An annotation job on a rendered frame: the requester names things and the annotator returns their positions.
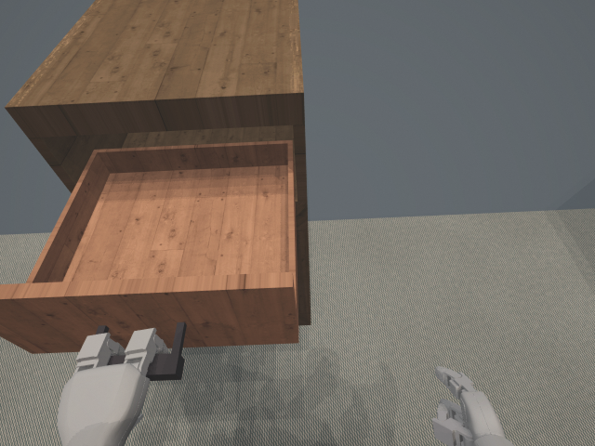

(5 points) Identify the robot left hand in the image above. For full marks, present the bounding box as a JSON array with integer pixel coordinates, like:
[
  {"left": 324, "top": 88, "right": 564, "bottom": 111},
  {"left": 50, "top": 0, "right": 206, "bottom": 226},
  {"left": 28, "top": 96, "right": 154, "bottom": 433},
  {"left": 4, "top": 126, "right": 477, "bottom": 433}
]
[{"left": 58, "top": 328, "right": 168, "bottom": 446}]

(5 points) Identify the handle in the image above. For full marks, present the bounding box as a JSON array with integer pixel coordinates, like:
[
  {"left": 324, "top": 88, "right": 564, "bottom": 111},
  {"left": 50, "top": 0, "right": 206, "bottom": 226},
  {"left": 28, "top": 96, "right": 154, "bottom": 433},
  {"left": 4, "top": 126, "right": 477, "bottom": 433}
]
[{"left": 96, "top": 322, "right": 187, "bottom": 381}]

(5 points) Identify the cabinet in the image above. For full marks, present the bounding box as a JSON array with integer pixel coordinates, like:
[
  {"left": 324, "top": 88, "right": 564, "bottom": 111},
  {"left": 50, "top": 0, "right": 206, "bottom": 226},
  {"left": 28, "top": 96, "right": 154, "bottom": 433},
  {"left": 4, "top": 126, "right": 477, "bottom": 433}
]
[{"left": 5, "top": 0, "right": 311, "bottom": 325}]

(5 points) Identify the drawer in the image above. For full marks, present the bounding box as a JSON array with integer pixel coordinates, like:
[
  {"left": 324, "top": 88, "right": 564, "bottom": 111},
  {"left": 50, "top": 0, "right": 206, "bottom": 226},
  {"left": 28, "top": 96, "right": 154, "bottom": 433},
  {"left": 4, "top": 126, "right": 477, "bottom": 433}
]
[{"left": 0, "top": 140, "right": 299, "bottom": 354}]

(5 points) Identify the robot right hand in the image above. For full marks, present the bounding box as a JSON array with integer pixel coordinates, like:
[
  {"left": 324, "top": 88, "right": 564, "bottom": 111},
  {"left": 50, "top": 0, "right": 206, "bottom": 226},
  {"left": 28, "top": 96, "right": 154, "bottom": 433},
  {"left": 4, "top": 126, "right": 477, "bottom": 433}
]
[{"left": 432, "top": 366, "right": 506, "bottom": 446}]

